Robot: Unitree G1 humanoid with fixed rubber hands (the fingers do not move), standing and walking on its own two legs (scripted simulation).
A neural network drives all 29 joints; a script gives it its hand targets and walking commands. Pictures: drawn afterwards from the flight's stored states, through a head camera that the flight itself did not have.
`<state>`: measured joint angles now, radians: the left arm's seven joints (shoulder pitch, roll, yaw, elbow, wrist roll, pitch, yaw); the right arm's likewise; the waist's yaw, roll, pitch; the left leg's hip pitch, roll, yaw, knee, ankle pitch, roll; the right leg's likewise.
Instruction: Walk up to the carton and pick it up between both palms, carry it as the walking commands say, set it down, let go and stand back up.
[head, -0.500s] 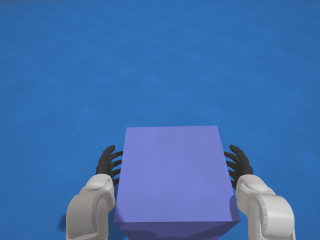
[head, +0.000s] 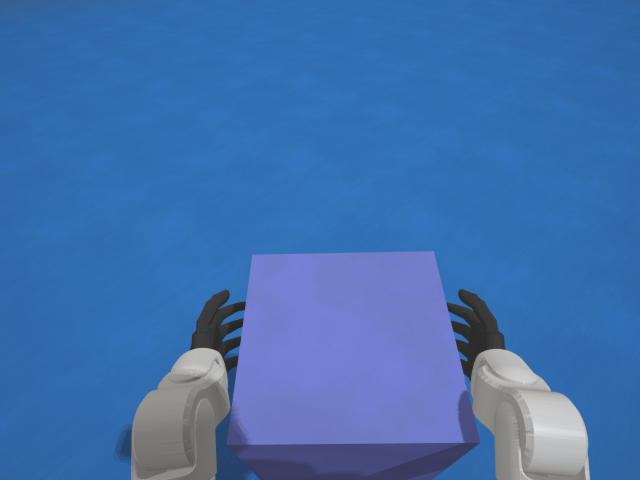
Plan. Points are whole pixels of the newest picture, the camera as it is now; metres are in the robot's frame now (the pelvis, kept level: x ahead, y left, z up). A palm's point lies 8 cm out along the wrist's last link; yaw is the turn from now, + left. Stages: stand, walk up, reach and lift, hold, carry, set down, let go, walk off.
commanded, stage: carry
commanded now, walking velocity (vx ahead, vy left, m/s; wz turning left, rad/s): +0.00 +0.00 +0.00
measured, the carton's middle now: (344, 377) +0.26 +0.00 +0.03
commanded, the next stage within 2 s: none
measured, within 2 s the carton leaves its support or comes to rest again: neither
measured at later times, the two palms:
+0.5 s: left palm (217, 353) +0.26 +0.15 +0.09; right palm (484, 355) +0.25 -0.15 +0.09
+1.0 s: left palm (221, 350) +0.26 +0.14 +0.09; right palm (485, 353) +0.26 -0.16 +0.08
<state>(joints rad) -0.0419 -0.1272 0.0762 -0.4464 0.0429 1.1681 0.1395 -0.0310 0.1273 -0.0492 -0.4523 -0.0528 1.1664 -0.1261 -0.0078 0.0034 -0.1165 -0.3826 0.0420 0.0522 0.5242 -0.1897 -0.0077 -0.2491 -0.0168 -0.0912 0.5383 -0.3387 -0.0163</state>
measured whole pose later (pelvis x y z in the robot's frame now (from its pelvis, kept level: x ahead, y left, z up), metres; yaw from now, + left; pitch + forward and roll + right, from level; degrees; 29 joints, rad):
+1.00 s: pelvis +0.01 -0.01 +0.00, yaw +0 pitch +3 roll +0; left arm -0.05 -0.13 0.09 -0.37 0.05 1.07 0.12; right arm -0.04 0.13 -0.05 -0.37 -0.07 1.08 -0.12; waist -0.01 0.01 -0.10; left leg -0.37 0.05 0.05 0.52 -0.20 -0.02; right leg -0.24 -0.01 -0.09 0.54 -0.35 -0.03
